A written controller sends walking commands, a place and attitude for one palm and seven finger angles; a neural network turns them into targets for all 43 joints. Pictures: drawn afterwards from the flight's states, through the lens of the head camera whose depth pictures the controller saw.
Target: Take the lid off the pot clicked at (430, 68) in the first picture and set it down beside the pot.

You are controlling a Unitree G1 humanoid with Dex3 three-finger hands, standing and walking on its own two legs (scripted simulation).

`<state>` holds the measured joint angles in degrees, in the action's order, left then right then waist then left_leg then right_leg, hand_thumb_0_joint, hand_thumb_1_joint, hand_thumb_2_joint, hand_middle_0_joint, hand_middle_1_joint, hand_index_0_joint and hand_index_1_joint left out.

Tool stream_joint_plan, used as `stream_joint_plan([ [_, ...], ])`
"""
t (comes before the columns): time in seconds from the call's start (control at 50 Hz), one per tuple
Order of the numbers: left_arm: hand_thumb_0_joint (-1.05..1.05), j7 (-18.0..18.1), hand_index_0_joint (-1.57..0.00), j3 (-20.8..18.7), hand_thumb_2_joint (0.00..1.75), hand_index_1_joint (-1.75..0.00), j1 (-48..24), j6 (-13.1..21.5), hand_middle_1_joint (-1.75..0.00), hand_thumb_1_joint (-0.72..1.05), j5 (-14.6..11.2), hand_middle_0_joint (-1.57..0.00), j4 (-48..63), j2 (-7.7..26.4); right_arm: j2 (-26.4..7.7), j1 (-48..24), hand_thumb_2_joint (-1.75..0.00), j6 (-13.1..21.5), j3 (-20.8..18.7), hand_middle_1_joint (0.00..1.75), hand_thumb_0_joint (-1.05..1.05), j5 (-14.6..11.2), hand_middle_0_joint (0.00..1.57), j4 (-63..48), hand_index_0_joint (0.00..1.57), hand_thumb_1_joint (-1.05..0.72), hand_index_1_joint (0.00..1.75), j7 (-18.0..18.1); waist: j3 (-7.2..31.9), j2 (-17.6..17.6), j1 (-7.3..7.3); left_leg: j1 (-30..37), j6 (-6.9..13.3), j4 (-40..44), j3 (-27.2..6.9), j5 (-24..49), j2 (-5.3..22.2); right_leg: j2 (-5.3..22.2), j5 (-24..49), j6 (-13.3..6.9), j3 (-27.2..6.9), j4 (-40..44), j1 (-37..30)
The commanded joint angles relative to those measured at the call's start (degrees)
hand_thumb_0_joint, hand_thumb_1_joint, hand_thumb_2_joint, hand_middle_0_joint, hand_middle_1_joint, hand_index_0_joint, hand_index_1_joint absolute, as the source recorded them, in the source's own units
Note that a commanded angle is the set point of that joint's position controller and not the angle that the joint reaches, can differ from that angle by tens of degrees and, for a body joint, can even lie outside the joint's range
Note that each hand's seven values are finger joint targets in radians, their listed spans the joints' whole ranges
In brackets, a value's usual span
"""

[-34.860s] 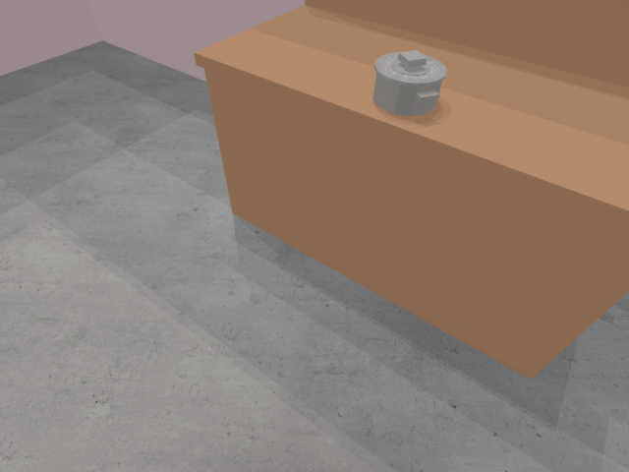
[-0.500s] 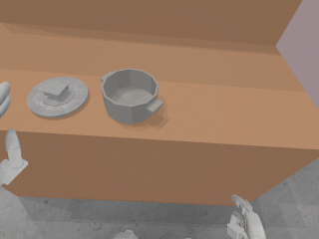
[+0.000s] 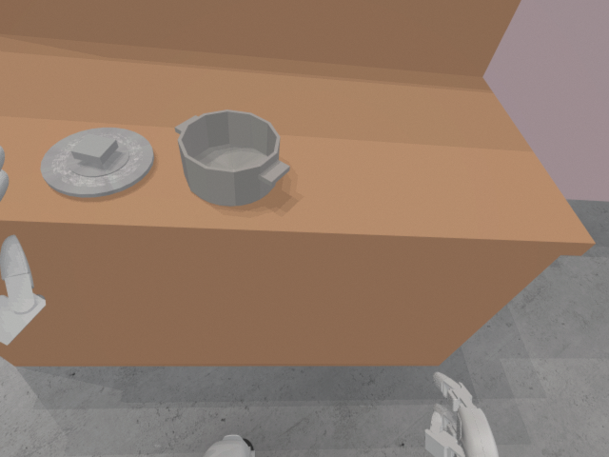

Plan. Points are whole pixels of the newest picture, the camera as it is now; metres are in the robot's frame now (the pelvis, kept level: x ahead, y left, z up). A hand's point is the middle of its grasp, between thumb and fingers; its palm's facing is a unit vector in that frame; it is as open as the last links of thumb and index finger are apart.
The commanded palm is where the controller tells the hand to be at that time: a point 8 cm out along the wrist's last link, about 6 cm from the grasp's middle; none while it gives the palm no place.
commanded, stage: step back with the hand held close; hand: left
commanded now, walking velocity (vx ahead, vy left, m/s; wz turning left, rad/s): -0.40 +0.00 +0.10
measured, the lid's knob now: (95, 148) +0.57 +0.41 +0.02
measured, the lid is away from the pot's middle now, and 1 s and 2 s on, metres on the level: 0.24 0.24 0.24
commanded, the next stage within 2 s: stop stepping back and stand still in 0.04 s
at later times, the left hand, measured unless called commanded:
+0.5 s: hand out of the picture +0.06 +0.24 +0.20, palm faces +0.33 -0.82 -0.47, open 7.4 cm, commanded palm +0.01 +0.29 +0.21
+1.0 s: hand out of the picture +0.02 +0.30 +0.17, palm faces +0.32 -0.85 -0.42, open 7.4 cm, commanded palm none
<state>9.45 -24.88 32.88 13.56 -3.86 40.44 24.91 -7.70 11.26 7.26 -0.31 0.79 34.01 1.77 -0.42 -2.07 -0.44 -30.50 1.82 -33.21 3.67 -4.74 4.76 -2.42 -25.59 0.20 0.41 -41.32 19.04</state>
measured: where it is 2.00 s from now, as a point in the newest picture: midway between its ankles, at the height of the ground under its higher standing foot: outside the picture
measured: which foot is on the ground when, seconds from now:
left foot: down 0.00-0.06, up 0.08-0.26, down 0.28-0.52, up 0.54-0.76, down 0.78-1.00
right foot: up 0.00-0.00, down 0.02-0.30, up 0.32-0.50, down 0.52-0.78, up 0.80-1.00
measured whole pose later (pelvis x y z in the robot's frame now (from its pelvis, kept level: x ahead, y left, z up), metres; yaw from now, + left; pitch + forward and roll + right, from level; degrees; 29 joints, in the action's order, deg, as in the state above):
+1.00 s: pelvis -0.19 +0.06 +0.01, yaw +3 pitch +2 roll -3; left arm 4.2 -16.2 23.6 8.3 1.3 22.8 23.2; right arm -9.6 17.1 6.3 0.5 0.8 36.9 0.4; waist 5.7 0.6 -2.5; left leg -16.5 3.6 -33.5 1.5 -18.7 0.7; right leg -1.2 -25.0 1.1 3.4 -59.4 29.7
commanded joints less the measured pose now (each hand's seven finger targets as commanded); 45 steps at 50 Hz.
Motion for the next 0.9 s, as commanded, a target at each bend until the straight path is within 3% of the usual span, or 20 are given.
stream_joint_plan([
  [0.0, 0.0, -1.36, -0.2, -2.3, 0.9, -0.3, 0.31, 4.24, -0.3, 0.9, 0.15, -0.2, 11.08, 7.55, -10.11, -1.51, -0.9, 2.19, -3.39, 0.3, 0.0, -0.23, 0.2, -7.09, 0.2, -0.9, 0.3, 0.31, 10.46, 6.63, -0.39, 9.61, -0.58, 2.03, -7.92, -21.84, 4.48, 5.45, 13.64, -2.68, 1.38, 20.56, -5.95],
  [0.06, 0.0, -1.85, -0.2, -2.7, 0.9, -0.3, -1.34, 5.23, -0.3, 0.9, 0.08, -0.2, 9.29, 9.34, -9.12, -4.1, -0.9, 1.47, -4.61, 0.3, 0.0, -2.34, 0.2, -7.97, 0.2, -0.9, 0.3, 1.04, 7.57, -16.01, 0.44, 7.35, -2.95, -36.51, -4.32, -26.09, -7.38, 24.19, 27.86, -11.29, -14.6, 28.88, 7.63],
  [0.1, 0.0, -2.36, -0.2, -2.3, 0.9, -0.3, 1.19, 3.33, -0.3, 0.9, 0.55, -0.2, 6.28, 7.8, -7.37, -6.81, -0.9, -0.43, -3.5, 0.3, 0.0, -2.31, 0.2, -7.79, 0.2, -0.9, 0.3, 1.18, 6.28, -10.94, -0.78, 4.26, -2.93, -40.9, -7.94, -24.56, -5.13, 21.85, 44.19, -10.67, -7.54, 20.19, 5.71],
  [0.12, 0.0, -6.34, -0.2, 17.5, 0.9, -0.3, -17.02, -8.49, -0.3, 0.9, 5.82, -0.2, -39.69, -6.28, -12.94, -3.4, -0.9, 1.48, -5.07, 0.3, 0.0, 0.2, 0.2, 7.79, 0.2, -0.9, 0.3, -2.19, 5.76, -1.16, -7.26, -3.63, -3.21, -41.22, -12.99, -24.17, -1.07, 24.05, 45.89, -7.3, -7.68, 16.25, 4.41],
  [0.14, 0.0, -3.83, -0.2, -3.52, 0.9, -0.3, -10.36, 0.89, -0.3, 0.9, 0.33, -0.2, 15.83, 11.6, -6.85, -8.05, -0.9, -1.29, -2.86, 0.3, 0.0, -3.26, 0.2, -11.93, 0.2, -0.9, 0.3, -0.31, 3.98, -1.78, 0.05, 5.99, -3.35, -34.07, -7.81, -21.89, -3.68, 17.75, 41.75, -6.79, -4.11, 16.39, 5.54],
  [0.2, 0.0, -1.68, -0.2, -3.16, 0.9, -0.3, 3.05, 2.05, -0.3, 0.9, 0.59, -0.2, 6.9, 8.74, -8.24, -7.99, -0.9, -3.15, -1.16, 0.3, 0.0, -4.15, 0.2, -9.92, 0.2, -0.9, 0.3, 1.57, 4.9, -5.0, -1.18, 6.14, -0.4, -7.66, -6.97, -21.38, -2.93, 15.79, 39.54, -4.69, -4.29, 8.36, -2.48],
  [0.24, 0.0, -1.26, -0.2, -4.87, 0.9, -0.3, 3.0, 2.41, -0.3, 0.9, 0.57, -0.2, 14.96, 10.28, -9.46, -6.46, -0.9, -1.91, -1.71, 0.3, 0.0, -4.14, 0.2, -11.14, 0.2, -0.9, 0.3, 1.69, 8.29, 5.86, -0.77, 13.08, 0.26, 11.15, -3.72, -8.07, -1.78, 10.55, 30.16, -2.26, -2.21, 1.57, -4.8],
  [0.28, 0.0, -1.05, -0.2, -5.12, 0.9, -0.3, 0.33, 2.81, -0.3, 0.9, 0.63, -0.2, 19.93, 11.38, -10.04, -4.46, -0.9, 0.65, -3.2, 0.3, 0.0, -3.36, 0.2, -11.09, 0.2, -0.9, 0.3, 1.27, 9.05, 20.03, -0.13, 23.37, 3.06, 12.95, -9.53, 16.61, 6.84, 0.96, 5.44, 0.77, 2.12, -9.78, 6.15],
  [0.32, 0.0, -1.34, -0.2, -4.32, 0.9, -0.3, 2.99, 2.23, -0.3, 0.9, 0.53, -0.2, 21.52, 10.96, -9.14, -3.1, -0.9, 2.03, -3.47, 0.3, 0.0, -2.74, 0.2, -10.82, 0.2, -0.9, 0.3, 0.38, 9.19, 24.18, -1.67, 20.64, 7.35, 11.61, -18.14, 13.42, 10.28, 0.83, -4.77, 1.62, -1.79, -21.33, 11.66],
  [0.34, 0.0, -1.04, -0.2, -5.79, 0.9, -0.3, 1.46, 1.51, -0.3, 0.9, 1.24, -0.2, 20.67, 11.37, -8.93, -4.43, -0.9, 2.45, -2.87, 0.3, 0.0, -1.82, 0.2, -10.07, 0.2, -0.9, 0.3, 0.04, 5.12, 23.16, -1.05, 11.27, 9.52, 13.94, -22.96, 0.11, 11.41, 3.08, -2.78, 1.75, -5.04, -21.4, 9.24],
  [0.46, 0.0, -1.27, -0.2, -4.21, 0.9, -0.3, 3.43, -0.39, -0.3, 0.9, 1.09, -0.2, 2.82, 8.28, -10.85, -3.85, -0.9, -0.46, -1.49, 0.3, 0.0, -2.92, 0.2, -10.56, 0.2, -0.9, 0.3, 0.09, 1.83, 6.36, 0.6, -4.24, 3.23, 2.88, -10.98, -34.31, 4.78, 1.23, 3.76, -0.51, 5.22, 8.42, -10.87],
  [0.5, 0.0, -2.61, -0.2, -2.98, 0.9, -0.3, -1.72, -0.29, -0.3, 0.9, 1.17, -0.2, -0.16, 7.94, -10.29, -4.0, -0.9, -2.37, -2.2, 0.3, 0.0, -2.95, 0.2, -10.45, 0.2, -0.9, 0.3, 0.2, 1.0, -12.2, 0.17, -7.52, 0.45, -31.01, -0.53, -29.93, -6.19, 11.64, 2.76, -7.25, -10.74, 21.81, -6.45],
  [0.52, 0.0, -2.74, -0.2, -2.06, 0.9, -0.3, -3.97, -0.69, -0.3, 0.9, 0.53, -0.2, -1.07, 7.92, -10.63, -3.5, -0.9, -2.15, -2.59, 0.3, 0.0, -3.05, 0.2, -10.61, 0.2, -0.9, 0.3, 0.13, 1.37, -14.44, -1.15, -7.06, 0.1, -44.72, -3.0, -25.61, -6.31, 19.99, 5.11, -9.97, -20.74, 27.67, -1.3],
  [0.58, 0.0, -3.49, -0.2, -1.81, 0.9, -0.3, -6.65, -0.28, -0.3, 0.9, 0.28, -0.2, 3.38, 8.97, -11.62, -3.76, -0.9, -2.92, -2.84, 0.3, 0.0, -3.34, 0.2, -10.27, 0.2, -0.9, 0.3, -0.24, -0.52, -7.98, -0.95, -2.09, -0.14, -50.03, -8.58, -16.12, -1.3, 20.64, 4.46, -12.01, -19.99, 26.63, 9.84],
  [0.62, 0.0, -3.58, -0.2, -1.21, 0.9, -0.3, -7.28, 0.33, -0.3, 0.9, 0.87, -0.2, 8.7, 9.52, -9.48, -5.49, -0.9, -3.8, -1.4, 0.3, 0.0, -3.16, 0.2, -10.59, 0.2, -0.9, 0.3, 0.18, -3.44, 0.73, -0.8, 0.76, 0.59, -42.37, -7.93, -18.92, 0.81, 19.83, -0.75, -11.17, -14.8, 26.64, 14.35],
  [0.72, 0.0, -1.63, -0.2, -0.82, 0.9, -0.3, -4.04, -1.04, -0.3, 0.9, 1.69, -0.2, 15.32, 9.16, -8.94, -3.18, -0.9, 0.54, -0.11, 0.3, 0.0, -3.27, 0.2, -9.35, 0.2, -0.9, 0.3, 2.19, 5.32, 3.31, -0.63, 14.71, 2.4, -0.2, -2.9, -19.49, -0.25, 14.31, 3.25, -7.61, -6.44, 13.19, 5.9],
  [0.78, 0.0, 0.01, -0.2, -2.59, 0.9, -0.3, -2.89, 1.27, -0.3, 0.9, 2.25, -0.2, 19.29, 10.9, -9.39, -2.33, -0.9, 2.81, -0.71, 0.3, 0.0, -1.95, 0.2, -11.06, 0.2, -0.9, 0.3, 2.56, 4.63, 29.36, -0.3, 23.63, 5.13, 16.47, -15.61, -6.36, 9.68, -2.08, -7.62, -1.76, 4.41, -22.7, 17.64],
  [0.8, 0.0, 0.0, -0.2, -4.22, 0.9, -0.3, -1.62, 1.36, -0.3, 0.9, 2.65, -0.2, 16.55, 11.54, -8.56, -0.38, -0.9, 3.53, -1.09, 0.3, 0.0, -1.8, 0.2, -9.06, 0.2, -0.9, 0.3, 2.34, 6.07, 22.12, -1.06, 21.43, 6.82, 13.43, -12.78, 6.02, 10.1, -1.02, -6.69, -1.36, 2.53, -25.62, 16.62],
  [0.84, 0.0, -0.21, -0.2, -4.38, 0.9, -0.3, -4.03, 1.45, -0.3, 0.9, 1.76, -0.2, 14.19, 11.25, -9.09, 0.56, -0.9, 3.98, -1.29, 0.3, 0.0, -1.06, 0.2, -7.07, 0.2, -0.9, 0.3, 1.1, -0.42, 11.53, -1.88, 15.58, 7.91, 16.94, -24.08, 3.54, 14.03, 2.13, -3.02, -0.64, -2.93, -31.73, 20.97],
  [0.88, 0.0, -0.54, -0.2, -2.43, 0.9, -0.3, -2.45, 0.39, -0.3, 0.9, 1.26, -0.2, 6.13, 7.9, -9.89, -0.3, -0.9, 3.15, -0.96, 0.3, 0.0, -2.16, 0.2, -5.76, 0.2, -0.9, 0.3, 0.12, -3.01, 5.87, -1.13, 12.87, 7.6, 17.08, -18.42, -2.63, 12.71, 3.13, 3.94, -0.13, -2.03, -23.68, 18.07],
])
